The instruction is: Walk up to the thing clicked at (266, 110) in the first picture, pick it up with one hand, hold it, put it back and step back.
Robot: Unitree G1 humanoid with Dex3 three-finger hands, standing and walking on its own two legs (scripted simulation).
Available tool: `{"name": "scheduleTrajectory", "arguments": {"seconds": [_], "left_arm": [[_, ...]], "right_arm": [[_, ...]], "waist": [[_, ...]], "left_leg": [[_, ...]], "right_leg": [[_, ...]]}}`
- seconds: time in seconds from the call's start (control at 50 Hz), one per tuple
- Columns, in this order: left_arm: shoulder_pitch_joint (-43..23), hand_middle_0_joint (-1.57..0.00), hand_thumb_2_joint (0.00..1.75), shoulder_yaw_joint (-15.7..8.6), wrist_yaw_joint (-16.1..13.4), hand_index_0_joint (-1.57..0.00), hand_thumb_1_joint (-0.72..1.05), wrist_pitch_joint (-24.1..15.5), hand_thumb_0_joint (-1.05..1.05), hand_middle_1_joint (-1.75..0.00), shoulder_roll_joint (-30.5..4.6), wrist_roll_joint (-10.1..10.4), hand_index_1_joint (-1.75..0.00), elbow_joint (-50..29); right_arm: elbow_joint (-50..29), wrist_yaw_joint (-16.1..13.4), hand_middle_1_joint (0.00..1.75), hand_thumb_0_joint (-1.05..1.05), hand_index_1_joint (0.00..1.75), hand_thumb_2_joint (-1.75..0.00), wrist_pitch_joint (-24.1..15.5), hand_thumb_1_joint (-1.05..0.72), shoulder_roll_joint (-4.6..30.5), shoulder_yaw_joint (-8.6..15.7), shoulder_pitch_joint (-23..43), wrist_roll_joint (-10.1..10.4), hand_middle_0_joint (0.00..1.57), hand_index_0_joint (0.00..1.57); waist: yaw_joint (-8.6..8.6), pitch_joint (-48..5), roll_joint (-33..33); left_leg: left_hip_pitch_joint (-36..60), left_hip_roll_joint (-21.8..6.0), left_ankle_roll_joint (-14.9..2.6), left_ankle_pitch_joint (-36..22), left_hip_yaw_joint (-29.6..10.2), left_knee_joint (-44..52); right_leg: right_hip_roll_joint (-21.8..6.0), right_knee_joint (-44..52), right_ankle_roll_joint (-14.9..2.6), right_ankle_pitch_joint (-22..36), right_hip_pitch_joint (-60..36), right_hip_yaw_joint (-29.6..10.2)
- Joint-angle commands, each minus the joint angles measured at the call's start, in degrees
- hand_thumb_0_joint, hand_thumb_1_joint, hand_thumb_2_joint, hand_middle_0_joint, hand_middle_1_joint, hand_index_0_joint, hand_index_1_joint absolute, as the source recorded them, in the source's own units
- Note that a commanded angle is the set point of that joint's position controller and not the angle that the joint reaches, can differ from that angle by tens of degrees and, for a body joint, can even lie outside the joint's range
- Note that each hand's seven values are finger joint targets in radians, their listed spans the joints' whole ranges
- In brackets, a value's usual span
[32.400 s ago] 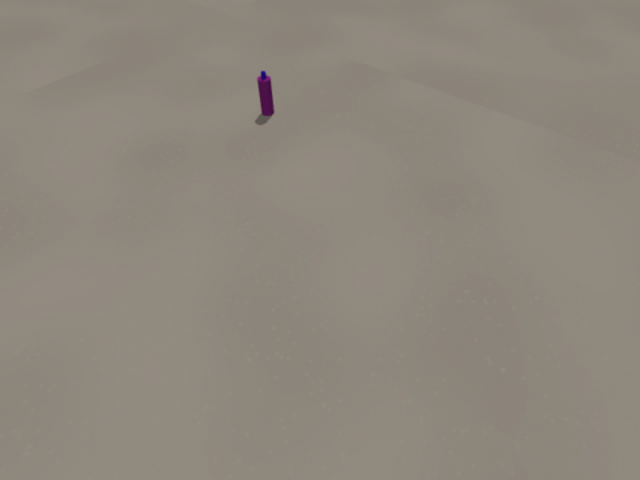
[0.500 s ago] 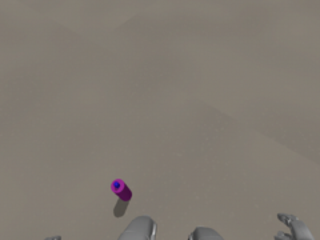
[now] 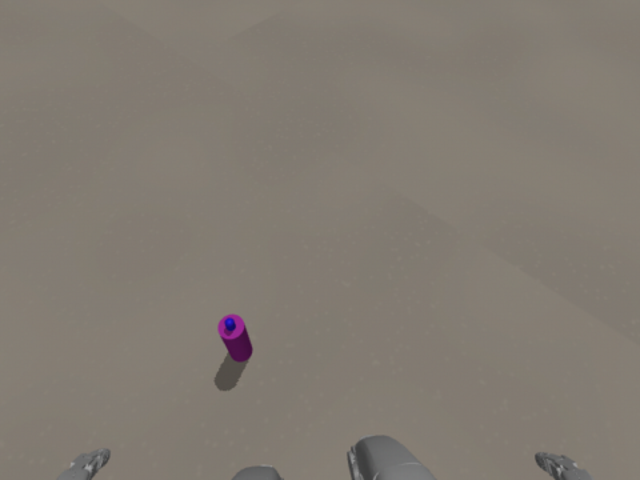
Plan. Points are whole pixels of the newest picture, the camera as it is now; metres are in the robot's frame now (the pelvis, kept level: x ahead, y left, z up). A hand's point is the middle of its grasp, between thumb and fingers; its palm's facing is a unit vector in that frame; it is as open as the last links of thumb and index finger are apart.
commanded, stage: step back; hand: left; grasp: from the side
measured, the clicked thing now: (235, 337) +0.50 +0.23 -0.64
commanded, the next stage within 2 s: none
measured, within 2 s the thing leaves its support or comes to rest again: neither
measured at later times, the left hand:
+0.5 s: hand out of the picture +0.00 +0.28 -0.15, palm faces -0.01 -0.91 -0.41, open 7.4 cm
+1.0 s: hand out of the picture -0.23 +0.26 -0.14, palm faces -0.08 -0.91 -0.41, open 7.4 cm
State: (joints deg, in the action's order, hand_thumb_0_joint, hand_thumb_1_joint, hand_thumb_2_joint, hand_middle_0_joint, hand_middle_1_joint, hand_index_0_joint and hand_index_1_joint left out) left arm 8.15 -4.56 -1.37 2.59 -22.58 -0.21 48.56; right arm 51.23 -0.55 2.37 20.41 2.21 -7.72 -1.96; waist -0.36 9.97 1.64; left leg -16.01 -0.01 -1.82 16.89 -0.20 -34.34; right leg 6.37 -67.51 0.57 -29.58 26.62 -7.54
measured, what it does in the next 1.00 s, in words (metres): walks backwards: right foot, then left foot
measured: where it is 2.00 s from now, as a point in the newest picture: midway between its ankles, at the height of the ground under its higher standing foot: outside the picture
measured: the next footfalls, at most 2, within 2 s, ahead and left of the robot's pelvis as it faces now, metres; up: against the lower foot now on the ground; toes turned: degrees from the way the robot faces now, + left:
right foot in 0.14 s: -0.03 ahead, -0.13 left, +0.00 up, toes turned +0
left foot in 0.50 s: -0.11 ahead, +0.12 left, +0.00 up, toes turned -4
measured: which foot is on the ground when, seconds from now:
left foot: down 0.00-0.18, up 0.20-0.48, down 0.50-0.88, up 0.90-1.00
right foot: up 0.00-0.12, down 0.14-0.50, up 0.52-0.84, down 0.86-1.00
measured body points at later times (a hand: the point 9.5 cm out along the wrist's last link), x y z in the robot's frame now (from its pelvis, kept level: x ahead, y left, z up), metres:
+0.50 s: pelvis -0.14 +0.01 -0.02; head -0.08 +0.01 +0.43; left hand +0.00 +0.32 -0.12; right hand -0.06 -0.31 -0.14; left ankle -0.15 +0.13 -0.74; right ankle -0.07 -0.13 -0.73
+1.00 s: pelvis -0.31 -0.01 +0.00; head -0.27 -0.03 +0.44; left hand -0.23 +0.30 -0.11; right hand -0.21 -0.33 -0.13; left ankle -0.26 +0.13 -0.67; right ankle -0.32 -0.13 -0.73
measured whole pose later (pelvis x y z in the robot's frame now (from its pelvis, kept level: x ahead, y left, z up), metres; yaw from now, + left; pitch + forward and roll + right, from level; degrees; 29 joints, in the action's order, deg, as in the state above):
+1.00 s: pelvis -0.31 -0.01 +0.00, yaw -5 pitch -2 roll +1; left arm 13.1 -3.5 0.2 2.4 -20.3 -2.0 49.7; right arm 49.2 -1.1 3.7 23.2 3.1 -7.2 -0.2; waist -2.2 8.4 -1.2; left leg -30.5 6.0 0.6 26.4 -7.8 -62.4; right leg -0.6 -37.7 -0.4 -19.9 15.6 -3.2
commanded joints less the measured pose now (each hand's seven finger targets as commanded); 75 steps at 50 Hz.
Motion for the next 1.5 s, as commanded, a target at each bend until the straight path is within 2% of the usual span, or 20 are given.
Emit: {"name": "scheduleTrajectory", "arguments": {"seconds": [0.0,0.12,0.18,0.24,0.42,0.46,0.5,0.56,0.72,0.82,0.84,0.88,0.94,1.12,1.16,1.2,1.22,1.42,1.44,1.48], "left_arm": [[0.2,-0.20,0.90,-2.5,-0.5,-0.20,0.90,-1.8,0.00,-0.30,-9.0,-0.4,-0.30,-4.9],[7.8,-0.20,0.90,-3.0,-0.4,-0.20,0.90,-3.2,0.00,-0.30,-10.3,-1.9,-0.30,-1.2],[2.0,-0.20,0.90,-4.9,-0.2,-0.20,0.90,-3.7,0.00,-0.30,-19.4,-2.4,-0.30,-5.0],[-3.2,-0.20,0.90,-3.6,-0.8,-0.20,0.90,-3.3,0.00,-0.30,-13.3,-1.5,-0.30,-6.5],[0.1,-0.20,0.90,-3.2,-1.1,-0.20,0.90,-1.4,0.00,-0.30,-13.1,-1.0,-0.30,-8.8],[-0.3,-0.20,0.90,-2.2,-0.6,-0.20,0.90,-0.5,0.00,-0.30,-11.6,-0.8,-0.30,-9.2],[-3.5,-0.20,0.90,-2.8,-1.4,-0.20,0.90,-0.5,0.00,-0.30,-10.9,-0.4,-0.30,-9.6],[0.3,-0.20,0.90,-3.0,-1.4,-0.20,0.90,-0.3,0.00,-0.30,-10.4,0.1,-0.30,-6.1],[2.1,-0.20,0.90,-2.9,0.3,-0.20,0.90,-1.0,0.00,-0.30,-9.6,-0.9,-0.30,-5.8],[12.3,-0.20,0.90,-2.8,0.3,-0.20,0.90,-1.9,0.00,-0.30,-9.2,-1.5,-0.30,-0.2],[10.7,-0.20,0.90,-3.7,0.4,-0.20,0.90,-2.2,0.00,-0.30,-12.3,-2.3,-0.30,-0.8],[3.7,-0.20,0.90,-5.7,0.4,-0.20,0.90,-2.0,0.00,-0.30,-22.1,-2.7,-0.30,-4.5],[-5.6,-0.20,0.90,-3.7,-0.5,-0.20,0.90,-2.4,0.00,-0.30,-14.2,-2.2,-0.30,-6.8],[-0.4,-0.20,0.90,-3.1,-1.3,-0.20,0.90,-0.8,0.00,-0.30,-14.0,-1.4,-0.30,-7.5],[1.9,-0.20,0.90,-1.6,-0.9,-0.20,0.90,-0.1,0.00,-0.30,-11.4,-0.9,-0.30,-7.5],[-3.6,-0.20,0.90,-2.2,-1.9,-0.20,0.90,-0.2,0.00,-0.30,-11.7,-0.8,-0.30,-8.4],[-4.6,-0.20,0.90,-2.4,-1.8,-0.20,0.90,0.1,0.00,-0.30,-12.1,-1.0,-0.30,-7.2],[6.3,-0.20,0.90,-1.9,1.1,-0.20,0.90,-3.2,0.00,-0.30,-8.5,-1.6,-0.30,0.7],[8.0,-0.20,0.90,-2.4,0.7,-0.20,0.90,-3.8,0.00,-0.30,-9.8,-2.2,-0.30,2.5],[4.6,-0.20,0.90,-4.4,0.5,-0.20,0.90,-4.4,0.00,-0.30,-18.0,-3.1,-0.30,1.1]], "right_arm": [[-5.2,-1.1,0.30,0.00,0.30,-0.90,-1.2,-0.90,14.8,4.3,-1.5,0.4,0.20,0.20],[-6.7,-0.3,0.30,0.00,0.30,-0.90,0.2,-0.90,14.6,3.9,2.2,2.0,0.20,0.20],[-7.0,-1.1,0.30,0.00,0.30,-0.90,0.9,-0.90,13.2,4.1,5.5,1.9,0.20,0.20],[-4.4,-1.2,0.30,0.00,0.30,-0.90,0.5,-0.90,13.0,3.6,-0.8,2.8,0.20,0.20],[-4.3,-0.9,0.30,0.00,0.30,-0.90,-0.8,-0.90,11.9,3.6,-5.3,0.9,0.20,0.20],[-3.5,-0.6,0.30,0.00,0.30,-0.90,-1.4,-0.90,12.9,4.6,-7.4,-0.1,0.20,0.20],[-5.6,0.3,0.30,0.00,0.30,-0.90,-1.3,-0.90,23.3,6.5,-3.8,-0.4,0.20,0.20],[-6.2,-0.6,0.30,0.00,0.30,-0.90,-1.9,-0.90,16.2,4.4,3.6,-0.7,0.20,0.20],[-6.9,-1.1,0.30,0.00,0.30,-0.90,-1.7,-0.90,16.0,4.9,-1.6,-0.1,0.20,0.20],[-7.8,-0.4,0.30,0.00,0.30,-0.90,0.4,-0.90,16.6,4.6,2.3,0.9,0.20,0.20],[-7.8,-0.2,0.30,0.00,0.30,-0.90,0.5,-0.90,14.0,3.9,0.7,1.1,0.20,0.20],[-9.0,-1.5,0.30,0.00,0.30,-0.90,0.3,-0.90,13.1,4.2,5.1,1.3,0.20,0.20],[-5.7,-1.2,0.30,0.00,0.30,-0.90,0.1,-0.90,13.7,4.2,-1.6,2.5,0.20,0.20],[-5.4,-0.9,0.30,0.00,0.30,-0.90,-0.8,-0.90,11.6,3.8,-5.8,0.3,0.20,0.20],[-4.5,-0.8,0.30,0.00,0.30,-0.90,-1.1,-0.90,14.0,4.9,-6.2,-0.5,0.20,0.20],[-6.7,0.0,0.30,0.00,0.30,-0.90,-0.9,-0.90,23.4,6.4,-3.3,-0.2,0.20,0.20],[-6.0,-0.2,0.30,0.00,0.30,-0.90,-1.2,-0.90,21.0,6.2,-2.3,-0.3,0.20,0.20],[-5.1,0.0,0.30,0.00,0.30,-0.90,-1.4,-0.90,16.5,4.8,0.5,-0.7,0.20,0.20],[-5.0,0.0,0.30,0.00,0.30,-0.90,-1.2,-0.90,14.7,4.1,0.5,-0.4,0.20,0.20],[-5.7,-0.2,0.30,0.00,0.30,-0.90,-1.3,-0.90,10.2,3.0,2.3,0.0,0.20,0.20]], "waist": [[2.75,-10.8,-10.0],[-0.66,-15.2,-8.1],[-2.57,-8.3,11.7],[1.47,-8.5,4.4],[-0.04,-14.4,10.0],[1.19,-13.9,4.8],[3.85,-11.6,-17.3],[-1.35,-8.0,-7.2],[2.02,-11.8,-11.1],[-2.14,-16.0,-11.7],[-1.15,-14.0,-4.9],[-4.18,-7.2,16.0],[2.50,-6.4,3.4],[-0.31,-14.1,9.6],[-0.53,-15.2,2.4],[3.24,-14.1,-16.0],[2.47,-12.3,-11.8],[-1.06,-11.5,-11.3],[-1.98,-11.2,-7.6],[-3.83,-6.6,9.8]], "left_leg": [[14.2,-14.4,-13.45,-33.5,-11.7,5.0],[1.3,-10.4,-5.53,-16.5,-8.7,-2.4],[-9.0,4.1,2.06,20.3,-10.0,-33.5],[-11.1,7.0,1.93,12.4,-10.5,-37.4],[-2.7,2.0,1.53,6.6,-1.3,0.3],[6.1,-0.6,0.17,-6.1,-4.8,10.6],[-0.3,-22.2,-13.20,-17.3,-31.3,16.8],[-1.3,-15.4,-11.11,-21.4,-19.0,12.7],[9.3,-14.7,-12.53,-22.8,-13.8,7.5],[1.6,-11.8,-6.74,-13.6,-10.8,2.0],[-7.6,-6.9,-3.35,-4.5,-9.8,-2.4],[-12.0,4.1,2.50,18.2,-7.7,-28.3],[-11.7,6.9,1.84,10.5,-10.3,-35.2],[-2.6,1.5,1.50,4.7,-0.9,4.3],[8.3,-3.1,-0.52,-11.6,-7.5,12.1],[0.8,-23.3,-15.24,-24.8,-30.3,14.4],[-2.0,-22.2,-15.45,-25.5,-27.0,13.7],[0.6,-12.1,-7.97,7.9,-12.7,8.7],[-4.6,-9.8,-5.79,6.8,-10.1,3.7],[-15.1,1.4,0.97,15.6,-5.3,-11.5]], "right_leg": [[-2.7,11.1,1.63,-1.3,2.1,0.9],[-5.8,44.0,-1.59,22.0,-20.1,4.7],[-30.2,48.4,-19.09,33.6,-6.2,-27.6],[-19.3,41.9,-12.17,40.2,-10.6,-7.7],[-18.5,33.9,-10.44,41.4,-21.2,-6.2],[-14.9,29.3,-6.04,28.9,-11.0,-4.0],[-0.3,7.5,-1.10,-9.2,-0.3,1.2],[0.4,-7.8,-1.69,-1.7,2.4,-6.0],[-4.0,14.3,1.48,-1.1,-2.6,1.3],[-4.8,44.2,-1.29,14.3,-18.6,7.5],[-8.9,44.7,-3.00,12.2,-21.7,-2.0],[-31.7,52.7,-18.38,14.4,-2.3,-28.8],[-20.5,42.8,-11.83,31.0,-5.5,-6.9],[-20.1,31.0,-9.90,43.9,-21.2,-4.5],[-15.0,24.9,-4.95,31.7,-10.3,-1.3],[-3.2,4.6,-0.90,-10.1,-1.9,2.7],[-2.9,-2.2,-1.35,-8.2,-3.1,-1.7],[-4.6,44.9,-2.22,5.6,-17.1,7.3],[-4.5,49.6,-3.11,10.2,-23.1,5.3],[-23.7,56.0,-11.76,-18.4,-12.4,-24.7]]}}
